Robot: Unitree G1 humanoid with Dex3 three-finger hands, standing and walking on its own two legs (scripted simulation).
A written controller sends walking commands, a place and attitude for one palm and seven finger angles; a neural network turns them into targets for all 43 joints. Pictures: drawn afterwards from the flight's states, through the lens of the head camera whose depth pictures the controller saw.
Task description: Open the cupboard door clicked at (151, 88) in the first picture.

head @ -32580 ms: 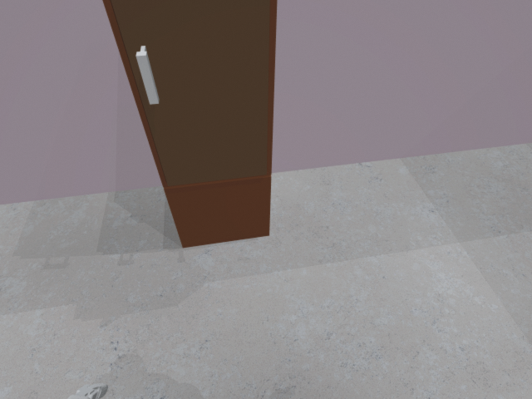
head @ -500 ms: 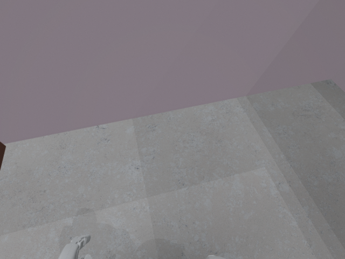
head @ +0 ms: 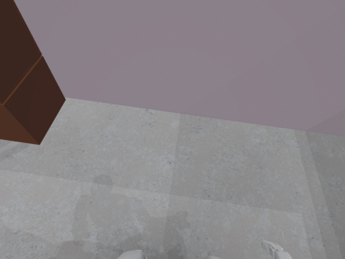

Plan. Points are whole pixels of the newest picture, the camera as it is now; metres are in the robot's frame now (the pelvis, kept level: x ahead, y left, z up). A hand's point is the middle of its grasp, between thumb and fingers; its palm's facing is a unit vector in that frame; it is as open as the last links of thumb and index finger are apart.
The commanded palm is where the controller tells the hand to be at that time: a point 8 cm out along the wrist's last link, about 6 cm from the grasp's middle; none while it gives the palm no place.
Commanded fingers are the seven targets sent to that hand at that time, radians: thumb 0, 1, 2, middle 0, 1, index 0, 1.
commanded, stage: turn to face it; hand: left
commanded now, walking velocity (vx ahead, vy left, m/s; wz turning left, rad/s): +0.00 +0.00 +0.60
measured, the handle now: out of the picture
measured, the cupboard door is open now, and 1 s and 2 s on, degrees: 49 49 49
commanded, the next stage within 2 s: take the last steps up to it in 1.38 s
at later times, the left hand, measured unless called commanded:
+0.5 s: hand out of the picture +0.09 +0.17 -0.13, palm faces +0.27 -0.92 -0.28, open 7.4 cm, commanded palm none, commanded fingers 0.00 0.90 0.90 -0.20 -0.30 -0.20 -0.30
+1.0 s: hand out of the picture -0.05 +0.22 -0.16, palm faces +0.59 -0.77 -0.24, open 7.4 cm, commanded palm none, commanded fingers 0.00 0.90 0.90 -0.20 -0.30 -0.20 -0.30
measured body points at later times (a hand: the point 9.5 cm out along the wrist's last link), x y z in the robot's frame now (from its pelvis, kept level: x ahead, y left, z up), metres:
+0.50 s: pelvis +0.03 -0.04 +0.02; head +0.08 -0.06 +0.46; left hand +0.07 +0.22 -0.11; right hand +0.15 -0.29 -0.14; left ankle -0.03 +0.07 -0.64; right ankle +0.05 -0.16 -0.72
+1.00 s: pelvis +0.02 +0.00 +0.02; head +0.04 +0.06 +0.46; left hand -0.08 +0.26 -0.14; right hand +0.26 -0.15 -0.10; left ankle -0.01 +0.07 -0.72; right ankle +0.09 -0.15 -0.63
